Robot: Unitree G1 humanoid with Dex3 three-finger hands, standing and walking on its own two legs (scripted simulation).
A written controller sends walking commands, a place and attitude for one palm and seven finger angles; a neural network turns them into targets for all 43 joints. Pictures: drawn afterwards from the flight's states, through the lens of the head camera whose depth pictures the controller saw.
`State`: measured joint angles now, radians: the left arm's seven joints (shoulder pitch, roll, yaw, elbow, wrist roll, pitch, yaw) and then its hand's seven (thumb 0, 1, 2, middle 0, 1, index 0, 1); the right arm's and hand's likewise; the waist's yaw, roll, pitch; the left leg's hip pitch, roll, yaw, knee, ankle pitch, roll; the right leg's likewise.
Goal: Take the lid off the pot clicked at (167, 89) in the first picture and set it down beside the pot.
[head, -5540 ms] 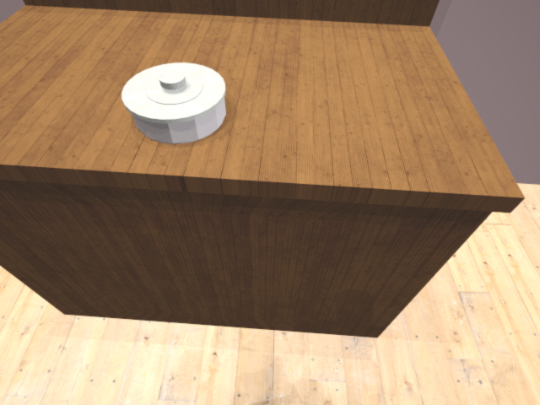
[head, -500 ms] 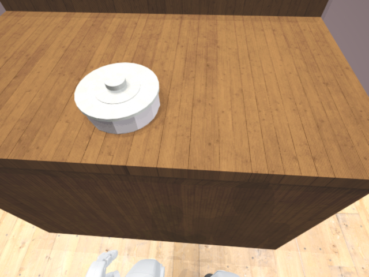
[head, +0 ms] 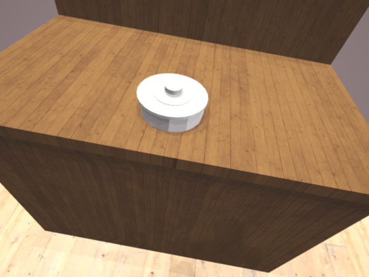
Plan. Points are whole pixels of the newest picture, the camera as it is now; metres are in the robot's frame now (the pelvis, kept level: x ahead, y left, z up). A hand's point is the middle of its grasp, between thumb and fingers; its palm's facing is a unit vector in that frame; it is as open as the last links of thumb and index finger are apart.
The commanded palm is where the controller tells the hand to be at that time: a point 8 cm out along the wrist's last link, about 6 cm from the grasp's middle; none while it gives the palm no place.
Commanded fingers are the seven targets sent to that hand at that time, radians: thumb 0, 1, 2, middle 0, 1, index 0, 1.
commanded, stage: come to a stop and stand still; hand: left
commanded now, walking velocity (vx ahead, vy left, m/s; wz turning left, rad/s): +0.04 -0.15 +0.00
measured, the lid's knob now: (173, 87) +0.52 +0.08 +0.14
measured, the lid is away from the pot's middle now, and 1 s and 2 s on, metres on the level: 0.00 0.00 0.00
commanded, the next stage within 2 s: look again from close up in 0.70 s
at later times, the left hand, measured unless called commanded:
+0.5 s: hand out of the picture +0.09 +0.11 -0.18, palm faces +0.01 -0.98 -0.19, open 7.3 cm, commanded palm none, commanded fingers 0.00 0.90 0.90 -0.20 -0.30 -0.20 -0.30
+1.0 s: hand out of the picture -0.01 +0.13 -0.19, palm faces +0.01 -0.98 -0.21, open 7.4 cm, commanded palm none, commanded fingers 0.00 0.90 0.90 -0.20 -0.30 -0.20 -0.30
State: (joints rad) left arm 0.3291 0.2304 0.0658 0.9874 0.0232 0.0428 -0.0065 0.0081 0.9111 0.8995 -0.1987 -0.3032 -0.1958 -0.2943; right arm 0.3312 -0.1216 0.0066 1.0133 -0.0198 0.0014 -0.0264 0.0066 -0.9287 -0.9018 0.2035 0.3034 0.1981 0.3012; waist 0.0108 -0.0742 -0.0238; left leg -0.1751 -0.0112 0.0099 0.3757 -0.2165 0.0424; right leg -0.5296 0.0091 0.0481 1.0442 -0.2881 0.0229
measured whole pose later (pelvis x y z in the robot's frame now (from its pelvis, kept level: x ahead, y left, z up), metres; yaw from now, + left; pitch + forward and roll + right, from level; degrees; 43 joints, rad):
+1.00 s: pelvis +0.00 -0.04 -0.02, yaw -2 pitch +0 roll -1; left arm 0.34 0.14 0.00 1.08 0.01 -0.01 0.04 0.01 0.91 0.90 -0.20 -0.30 -0.20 -0.29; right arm 0.25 -0.18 -0.02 1.01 -0.01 -0.01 -0.02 0.00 -0.92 -0.90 0.20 0.30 0.19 0.30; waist 0.00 0.03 0.02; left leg -0.26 0.02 0.04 0.58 -0.32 0.01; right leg -0.20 0.01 -0.03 0.54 -0.34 -0.01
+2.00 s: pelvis +0.01 -0.04 -0.01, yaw -2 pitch +0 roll +0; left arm 0.24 0.18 0.00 1.06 0.00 0.00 0.03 0.01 0.91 0.90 -0.20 -0.30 -0.20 -0.29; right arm 0.22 -0.16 0.00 1.09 -0.01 -0.01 -0.03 0.00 -0.92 -0.90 0.20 0.30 0.20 0.30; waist 0.00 -0.02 0.05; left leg -0.20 0.00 0.05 0.50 -0.29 0.02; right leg -0.16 -0.01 -0.02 0.49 -0.33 0.00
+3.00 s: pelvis -0.03 -0.04 -0.01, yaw -1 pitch -5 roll -1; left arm 0.67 0.32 0.26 -0.48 -0.03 -0.13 0.06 0.02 0.89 0.90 -1.29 -1.49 -1.29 -1.48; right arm 0.23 -0.19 0.02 0.65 0.01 -0.21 -0.06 0.01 -0.90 -0.90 0.20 0.30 0.20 0.30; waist 0.07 0.07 0.02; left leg -0.15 0.02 0.03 0.47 -0.23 0.01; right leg -0.08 0.00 -0.04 0.43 -0.26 -0.01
